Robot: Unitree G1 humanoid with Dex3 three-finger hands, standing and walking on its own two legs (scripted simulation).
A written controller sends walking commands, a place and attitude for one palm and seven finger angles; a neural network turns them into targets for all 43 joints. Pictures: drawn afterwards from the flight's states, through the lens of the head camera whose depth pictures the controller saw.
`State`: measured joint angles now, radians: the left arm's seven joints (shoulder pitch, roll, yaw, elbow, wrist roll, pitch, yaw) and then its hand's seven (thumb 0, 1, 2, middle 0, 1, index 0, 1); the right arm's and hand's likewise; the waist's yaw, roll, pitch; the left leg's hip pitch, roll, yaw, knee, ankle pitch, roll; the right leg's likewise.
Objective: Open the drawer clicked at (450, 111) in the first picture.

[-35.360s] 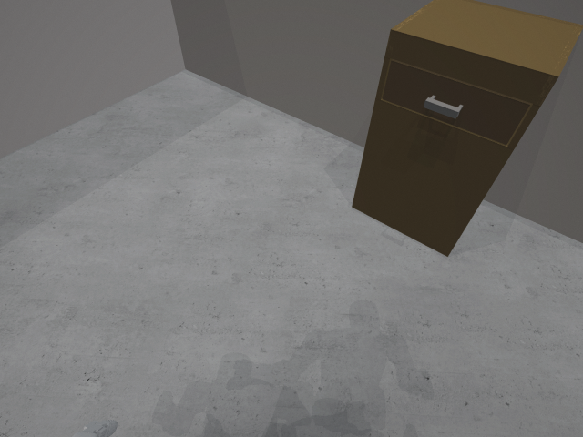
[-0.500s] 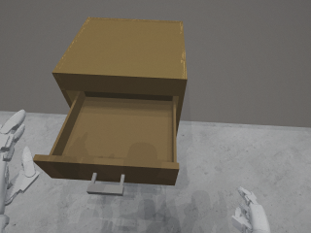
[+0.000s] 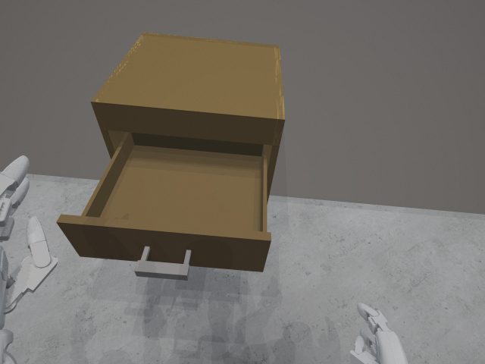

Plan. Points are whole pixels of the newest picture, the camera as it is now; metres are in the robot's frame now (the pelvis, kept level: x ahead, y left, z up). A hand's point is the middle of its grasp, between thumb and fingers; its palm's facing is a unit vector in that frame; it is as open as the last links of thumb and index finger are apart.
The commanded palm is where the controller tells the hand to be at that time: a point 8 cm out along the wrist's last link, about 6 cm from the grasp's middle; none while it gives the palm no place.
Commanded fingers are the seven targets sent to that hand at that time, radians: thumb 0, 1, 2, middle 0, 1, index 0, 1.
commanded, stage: step back with the hand held close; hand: left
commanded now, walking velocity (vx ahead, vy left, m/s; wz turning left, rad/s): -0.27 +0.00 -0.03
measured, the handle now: (165, 261) +0.34 +0.18 -0.10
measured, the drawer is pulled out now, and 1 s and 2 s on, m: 0.29 0.29 0.29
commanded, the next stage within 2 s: stop stepping back and stand still in 0.84 s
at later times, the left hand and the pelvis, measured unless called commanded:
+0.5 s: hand (39, 303) +0.15 +0.22 +0.17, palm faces +0.39 -0.81 -0.44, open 7.4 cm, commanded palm +0.08 +0.27 +0.19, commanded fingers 0.00 0.90 0.90 -0.20 -0.30 -0.20 -0.30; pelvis -0.05 -0.01 -0.01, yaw +0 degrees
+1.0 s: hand out of the picture +0.06 +0.21 +0.18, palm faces +0.34 -0.86 -0.36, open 7.4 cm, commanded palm -0.01 +0.26 +0.19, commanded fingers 0.00 0.90 0.90 -0.20 -0.30 -0.20 -0.30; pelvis -0.14 -0.02 +0.01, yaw +0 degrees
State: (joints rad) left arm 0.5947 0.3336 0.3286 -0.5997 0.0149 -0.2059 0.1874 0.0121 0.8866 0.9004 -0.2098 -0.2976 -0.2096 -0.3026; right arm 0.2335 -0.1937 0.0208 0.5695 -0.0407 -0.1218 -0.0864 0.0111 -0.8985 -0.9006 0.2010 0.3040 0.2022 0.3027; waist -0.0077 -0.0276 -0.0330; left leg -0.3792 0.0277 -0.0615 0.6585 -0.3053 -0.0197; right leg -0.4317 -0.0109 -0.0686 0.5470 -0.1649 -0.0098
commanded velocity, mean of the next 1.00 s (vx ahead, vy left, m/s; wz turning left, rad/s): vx -0.35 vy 0.00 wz -0.02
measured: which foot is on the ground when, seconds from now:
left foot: down 0.00-0.84, up 0.86-1.00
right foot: down 0.00-0.62, up 0.64-0.80, down 0.82-1.00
